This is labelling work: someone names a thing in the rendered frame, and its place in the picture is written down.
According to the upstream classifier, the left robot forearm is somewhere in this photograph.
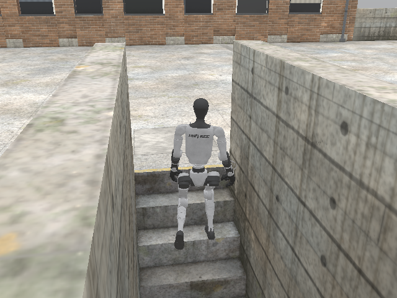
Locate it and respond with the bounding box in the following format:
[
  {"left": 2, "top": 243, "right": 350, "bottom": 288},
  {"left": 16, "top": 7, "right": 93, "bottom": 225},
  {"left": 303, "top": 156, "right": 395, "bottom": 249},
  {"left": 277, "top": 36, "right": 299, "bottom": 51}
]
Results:
[{"left": 171, "top": 149, "right": 180, "bottom": 172}]

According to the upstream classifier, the robot right hand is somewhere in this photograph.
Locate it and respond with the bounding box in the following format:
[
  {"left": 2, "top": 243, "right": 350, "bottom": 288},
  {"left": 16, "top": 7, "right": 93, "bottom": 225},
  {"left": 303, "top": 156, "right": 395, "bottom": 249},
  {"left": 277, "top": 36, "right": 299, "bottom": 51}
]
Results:
[{"left": 221, "top": 174, "right": 235, "bottom": 187}]

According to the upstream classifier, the robot right upper arm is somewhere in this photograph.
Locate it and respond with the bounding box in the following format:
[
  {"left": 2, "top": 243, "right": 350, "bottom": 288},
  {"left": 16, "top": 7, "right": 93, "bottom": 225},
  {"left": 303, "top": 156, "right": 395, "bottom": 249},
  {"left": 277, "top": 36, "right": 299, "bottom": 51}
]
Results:
[{"left": 213, "top": 126, "right": 228, "bottom": 161}]

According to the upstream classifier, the humanoid robot torso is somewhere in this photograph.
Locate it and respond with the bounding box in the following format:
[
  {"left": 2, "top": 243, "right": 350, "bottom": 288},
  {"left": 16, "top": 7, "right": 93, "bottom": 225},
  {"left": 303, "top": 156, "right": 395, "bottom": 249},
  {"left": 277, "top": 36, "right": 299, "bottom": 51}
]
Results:
[{"left": 185, "top": 122, "right": 214, "bottom": 187}]

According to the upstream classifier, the right robot forearm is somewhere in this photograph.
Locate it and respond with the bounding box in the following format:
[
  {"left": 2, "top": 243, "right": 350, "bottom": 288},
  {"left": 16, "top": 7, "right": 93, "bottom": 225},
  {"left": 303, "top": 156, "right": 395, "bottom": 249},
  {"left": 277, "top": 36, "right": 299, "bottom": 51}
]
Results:
[{"left": 222, "top": 152, "right": 234, "bottom": 176}]

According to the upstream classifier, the right robot foot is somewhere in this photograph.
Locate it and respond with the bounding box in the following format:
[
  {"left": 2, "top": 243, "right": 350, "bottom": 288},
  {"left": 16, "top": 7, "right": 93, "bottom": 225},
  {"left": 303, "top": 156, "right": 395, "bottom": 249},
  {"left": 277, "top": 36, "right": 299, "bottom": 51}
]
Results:
[{"left": 205, "top": 225, "right": 215, "bottom": 240}]

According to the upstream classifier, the robot left upper arm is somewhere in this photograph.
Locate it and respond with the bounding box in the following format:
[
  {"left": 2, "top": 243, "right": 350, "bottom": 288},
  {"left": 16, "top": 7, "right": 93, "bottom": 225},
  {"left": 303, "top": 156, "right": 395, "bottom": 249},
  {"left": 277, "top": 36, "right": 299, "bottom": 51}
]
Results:
[{"left": 173, "top": 124, "right": 187, "bottom": 158}]

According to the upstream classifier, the robot left hand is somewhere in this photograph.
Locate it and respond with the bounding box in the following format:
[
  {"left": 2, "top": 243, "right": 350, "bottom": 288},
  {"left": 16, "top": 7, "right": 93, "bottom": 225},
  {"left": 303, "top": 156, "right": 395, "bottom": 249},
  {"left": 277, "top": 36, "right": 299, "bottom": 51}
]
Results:
[{"left": 170, "top": 169, "right": 182, "bottom": 182}]

